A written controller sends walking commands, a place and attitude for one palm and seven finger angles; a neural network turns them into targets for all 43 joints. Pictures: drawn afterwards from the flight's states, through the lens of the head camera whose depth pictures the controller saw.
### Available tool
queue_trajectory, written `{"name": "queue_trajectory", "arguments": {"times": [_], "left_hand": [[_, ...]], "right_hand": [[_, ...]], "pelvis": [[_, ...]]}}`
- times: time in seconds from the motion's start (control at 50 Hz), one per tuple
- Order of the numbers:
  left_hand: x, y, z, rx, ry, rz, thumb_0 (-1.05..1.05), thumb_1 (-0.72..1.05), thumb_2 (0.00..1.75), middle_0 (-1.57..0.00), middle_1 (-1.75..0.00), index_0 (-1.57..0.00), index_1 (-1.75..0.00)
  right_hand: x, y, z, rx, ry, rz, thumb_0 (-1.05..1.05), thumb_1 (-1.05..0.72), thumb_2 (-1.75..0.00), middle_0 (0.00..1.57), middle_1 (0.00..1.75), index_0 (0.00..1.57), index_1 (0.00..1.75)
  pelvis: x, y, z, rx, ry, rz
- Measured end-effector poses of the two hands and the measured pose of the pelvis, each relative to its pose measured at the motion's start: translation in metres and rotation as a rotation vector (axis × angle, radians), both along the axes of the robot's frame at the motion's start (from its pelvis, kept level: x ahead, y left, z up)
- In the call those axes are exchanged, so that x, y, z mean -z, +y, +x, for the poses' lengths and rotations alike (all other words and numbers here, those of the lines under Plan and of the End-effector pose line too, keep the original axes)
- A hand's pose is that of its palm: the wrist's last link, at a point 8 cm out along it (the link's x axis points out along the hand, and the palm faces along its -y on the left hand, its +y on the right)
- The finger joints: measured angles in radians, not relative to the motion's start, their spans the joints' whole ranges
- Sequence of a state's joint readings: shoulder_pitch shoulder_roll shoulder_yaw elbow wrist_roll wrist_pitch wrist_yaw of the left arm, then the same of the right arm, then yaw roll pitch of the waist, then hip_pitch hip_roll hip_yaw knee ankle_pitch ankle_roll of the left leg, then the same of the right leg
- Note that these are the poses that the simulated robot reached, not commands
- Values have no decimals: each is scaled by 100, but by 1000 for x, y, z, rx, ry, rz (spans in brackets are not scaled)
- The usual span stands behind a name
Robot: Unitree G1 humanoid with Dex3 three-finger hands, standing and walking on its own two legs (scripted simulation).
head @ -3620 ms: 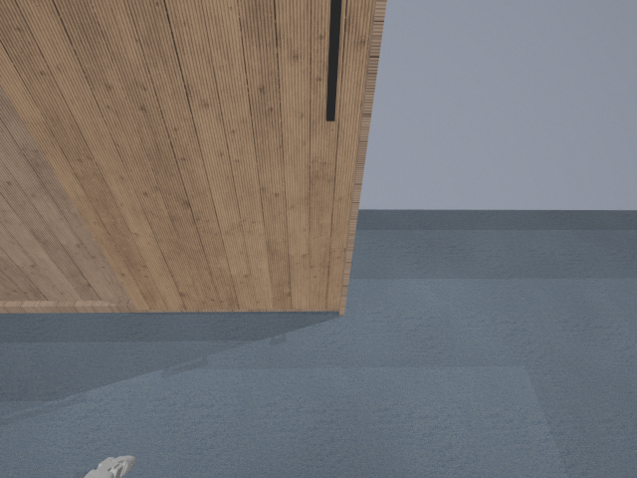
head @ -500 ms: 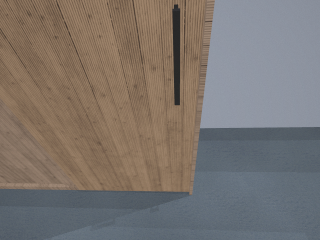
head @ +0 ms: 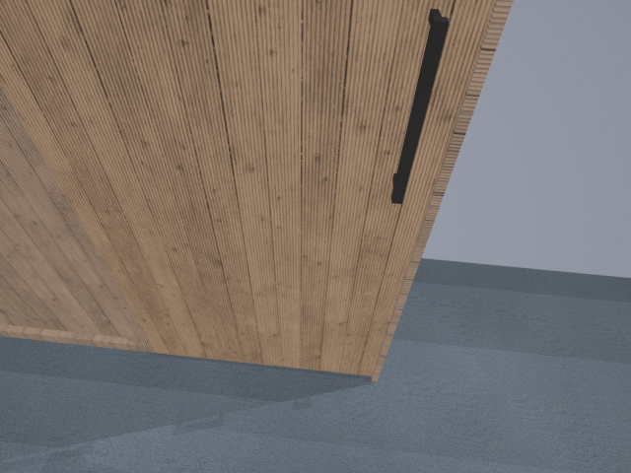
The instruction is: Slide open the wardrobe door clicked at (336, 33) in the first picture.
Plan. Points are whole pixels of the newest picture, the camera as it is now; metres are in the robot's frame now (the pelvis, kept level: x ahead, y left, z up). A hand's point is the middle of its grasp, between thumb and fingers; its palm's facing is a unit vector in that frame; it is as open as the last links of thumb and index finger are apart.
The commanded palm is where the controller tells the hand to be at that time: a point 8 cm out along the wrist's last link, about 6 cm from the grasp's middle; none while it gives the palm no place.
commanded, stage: come to a stop and stand still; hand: right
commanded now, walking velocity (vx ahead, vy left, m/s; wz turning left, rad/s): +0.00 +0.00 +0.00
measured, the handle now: (413, 119) +0.55 -0.08 +0.20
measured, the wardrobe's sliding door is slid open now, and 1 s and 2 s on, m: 0.00 0.00 0.00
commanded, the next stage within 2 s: look again from close up in 0.32 s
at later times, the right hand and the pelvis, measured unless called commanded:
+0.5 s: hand out of the picture -0.04 -0.13 -0.18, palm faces +0.06 +0.99 -0.14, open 7.4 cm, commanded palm none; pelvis +0.00 +0.01 -0.01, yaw -1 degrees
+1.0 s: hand out of the picture +0.03 -0.20 -0.17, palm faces +0.02 +0.97 -0.24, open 7.4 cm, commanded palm none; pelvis +0.01 -0.01 +0.00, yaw +0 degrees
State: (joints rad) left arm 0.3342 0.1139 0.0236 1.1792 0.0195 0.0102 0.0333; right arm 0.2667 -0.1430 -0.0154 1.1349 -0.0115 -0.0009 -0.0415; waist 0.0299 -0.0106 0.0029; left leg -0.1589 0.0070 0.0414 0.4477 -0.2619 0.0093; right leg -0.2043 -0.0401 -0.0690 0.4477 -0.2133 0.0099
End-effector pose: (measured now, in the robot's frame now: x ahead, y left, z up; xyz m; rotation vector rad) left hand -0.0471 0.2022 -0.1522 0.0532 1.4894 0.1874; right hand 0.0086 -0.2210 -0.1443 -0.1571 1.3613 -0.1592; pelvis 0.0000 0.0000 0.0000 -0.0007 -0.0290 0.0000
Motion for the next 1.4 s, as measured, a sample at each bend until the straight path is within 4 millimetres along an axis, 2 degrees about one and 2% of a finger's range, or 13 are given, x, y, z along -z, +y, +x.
{"name": "queue_trajectory", "arguments": {"times": [0.14,0.3,0.4,0.46,0.54,0.7,0.84,1.02,1.4], "left_hand": [[-1,10,10,29,-20,-9,1,91,90,-20,-30,-20,-30],[-3,22,24,57,-32,12,1,91,90,-20,-30,-20,-30],[-5,26,33,70,-44,26,1,91,90,-20,-30,-20,-30],[-3,29,41,81,-67,36,1,91,90,-20,-30,-20,-30],[-1,25,52,81,-135,45,2,92,90,-20,-30,-20,-30],[2,12,57,104,-167,33,2,94,90,-20,-30,-20,-30],[1,6,54,111,-150,22,2,93,90,-20,-30,-20,-30],[-1,8,58,117,-132,27,1,91,90,-20,-30,-20,-30],[-3,23,80,122,-143,53,1,91,90,-20,-30,-20,-30]], "right_hand": [[1,21,-18,26,23,22,2,-93,-90,20,30,20,30],[4,45,-45,65,83,67,1,-91,-90,20,30,20,30],[5,51,-54,79,111,82,1,-91,-90,20,30,20,30],[6,47,-56,64,102,70,1,-91,-90,20,30,20,30],[8,31,-49,46,77,51,1,-91,-90,20,30,20,30],[0,-11,-10,19,-28,-21,1,-91,-90,20,30,20,30],[-7,-28,12,-8,-67,-50,1,-91,-90,19,30,19,30],[-5,-25,16,-13,-50,-34,1,-91,-90,19,30,19,30],[6,-3,-6,12,35,12,1,-91,-90,20,30,20,30]], "pelvis": [[-1,14,-2,4,-1,1],[-1,20,-1,11,1,4],[-1,20,1,13,3,5],[2,15,-1,8,16,23],[6,6,0,12,12,21],[6,-7,3,10,4,1],[4,-11,4,5,11,-7],[3,-11,6,3,11,-9],[5,0,16,0,15,-8]]}}
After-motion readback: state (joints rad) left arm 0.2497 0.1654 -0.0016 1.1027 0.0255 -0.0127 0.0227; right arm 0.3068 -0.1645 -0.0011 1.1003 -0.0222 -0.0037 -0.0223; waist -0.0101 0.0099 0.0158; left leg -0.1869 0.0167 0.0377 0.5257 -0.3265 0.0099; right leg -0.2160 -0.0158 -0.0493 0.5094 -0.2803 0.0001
